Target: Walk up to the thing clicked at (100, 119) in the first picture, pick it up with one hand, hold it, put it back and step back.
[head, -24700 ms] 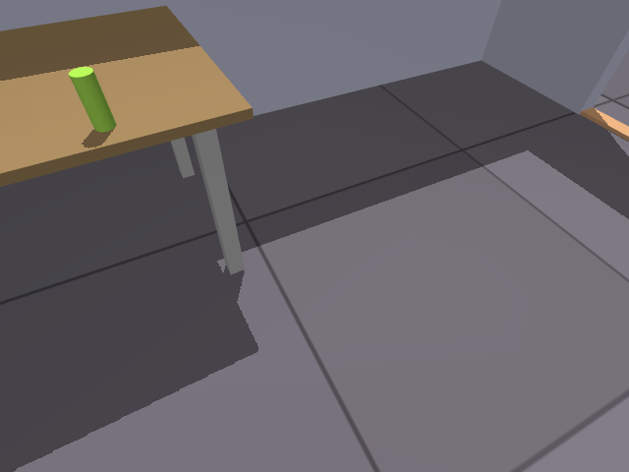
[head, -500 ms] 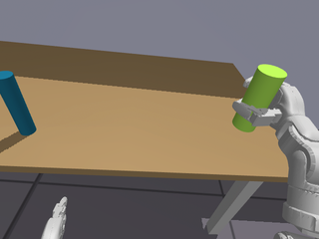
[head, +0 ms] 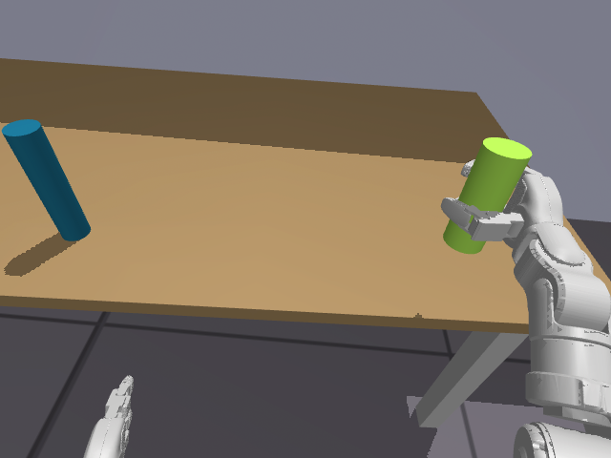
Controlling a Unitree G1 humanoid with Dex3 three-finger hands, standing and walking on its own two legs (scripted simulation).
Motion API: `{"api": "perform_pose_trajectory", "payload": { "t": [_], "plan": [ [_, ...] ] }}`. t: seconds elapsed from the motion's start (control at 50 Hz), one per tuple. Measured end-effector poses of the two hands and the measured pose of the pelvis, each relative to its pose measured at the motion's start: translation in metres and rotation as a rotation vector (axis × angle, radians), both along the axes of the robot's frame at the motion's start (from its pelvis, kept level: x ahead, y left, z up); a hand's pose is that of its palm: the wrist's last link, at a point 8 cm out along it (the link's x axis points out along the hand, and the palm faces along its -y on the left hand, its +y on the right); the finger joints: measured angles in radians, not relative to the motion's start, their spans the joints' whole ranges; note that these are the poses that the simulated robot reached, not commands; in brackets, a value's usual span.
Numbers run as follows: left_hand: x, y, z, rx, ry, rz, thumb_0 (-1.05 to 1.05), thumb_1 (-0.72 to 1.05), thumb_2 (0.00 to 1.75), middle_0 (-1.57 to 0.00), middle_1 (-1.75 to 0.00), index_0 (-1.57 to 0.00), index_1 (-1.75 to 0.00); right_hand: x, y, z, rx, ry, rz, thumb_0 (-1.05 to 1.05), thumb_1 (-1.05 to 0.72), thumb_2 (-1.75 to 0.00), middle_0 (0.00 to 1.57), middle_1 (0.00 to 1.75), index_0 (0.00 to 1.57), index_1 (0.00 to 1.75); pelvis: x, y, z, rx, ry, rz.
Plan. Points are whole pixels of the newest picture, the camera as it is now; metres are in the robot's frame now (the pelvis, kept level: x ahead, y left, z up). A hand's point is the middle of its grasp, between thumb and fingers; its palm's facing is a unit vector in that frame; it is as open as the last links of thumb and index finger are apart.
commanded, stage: crouch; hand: right
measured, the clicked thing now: (482, 199) +0.39 -0.18 +0.20
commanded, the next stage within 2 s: lower in 0.60 s
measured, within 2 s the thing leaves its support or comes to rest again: rests again in 2.00 s
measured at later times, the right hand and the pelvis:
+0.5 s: hand (459, 204) +0.43 -0.19 +0.15, palm faces +0.13 +0.99 -0.02, open 8.0 cm; pelvis +0.00 +0.00 +0.00, yaw +1 degrees
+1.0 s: hand (441, 221) +0.45 -0.18 +0.10, palm faces +0.09 +1.00 +0.01, open 8.0 cm; pelvis +0.01 -0.01 -0.01, yaw +2 degrees
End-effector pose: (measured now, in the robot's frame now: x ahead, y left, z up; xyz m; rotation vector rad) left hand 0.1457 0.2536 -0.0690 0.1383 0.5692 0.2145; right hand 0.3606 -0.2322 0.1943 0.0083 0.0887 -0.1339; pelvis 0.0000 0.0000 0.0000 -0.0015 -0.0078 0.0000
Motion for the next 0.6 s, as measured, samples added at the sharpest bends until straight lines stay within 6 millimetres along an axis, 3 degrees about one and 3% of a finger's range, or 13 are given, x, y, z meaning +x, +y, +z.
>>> {"api": "perform_pose_trajectory", "payload": {
  "t": [0.14,0.34,0.48,0.6],
  "plan": [
    [-0.022,0.006,-0.012,0.025,0.074,0.042,-0.02,-0.52,0.05,-0.05,-0.05,-0.05,-0.05,0.023,0.004,-0.007,-0.02,-0.031,0.012,0.0,0.22,-1.08,0.88,1.21,0.88,1.21,-0.004,-0.002,-0.002,0.001,0.023,0.01],
    [-0.013,0.003,0.003,0.042,0.005,0.035,-0.02,-0.51,0.05,-0.06,-0.05,-0.06,-0.05,0.041,0.004,-0.025,0.002,-0.02,0.018,0.0,0.22,-1.09,0.88,1.21,0.88,1.21,-0.004,-0.003,-0.002,-0.001,0.044,0.02],
    [-0.019,-0.001,-0.001,0.037,0.053,0.025,-0.02,-0.51,0.05,-0.06,-0.05,-0.06,-0.05,0.045,-0.006,-0.04,-0.023,-0.028,0.004,0.0,0.22,-1.09,0.88,1.21,0.88,1.21,-0.004,-0.003,-0.002,-0.001,0.062,0.02],
    [-0.019,0.002,-0.004,0.054,0.087,0.044,-0.02,-0.52,0.05,-0.06,-0.05,-0.06,-0.05,0.057,-0.001,-0.039,-0.017,-0.059,0.032,0.0,0.23,-1.09,0.89,1.21,0.88,1.2,-0.001,-0.004,-0.003,0.0,0.08,0.022]
  ]
}}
